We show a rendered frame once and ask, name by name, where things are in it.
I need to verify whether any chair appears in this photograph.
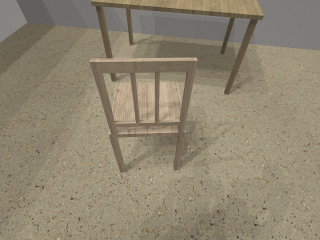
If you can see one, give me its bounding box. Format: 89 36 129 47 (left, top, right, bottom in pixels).
90 57 198 173

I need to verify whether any table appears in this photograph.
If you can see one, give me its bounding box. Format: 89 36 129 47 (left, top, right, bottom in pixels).
90 0 264 95

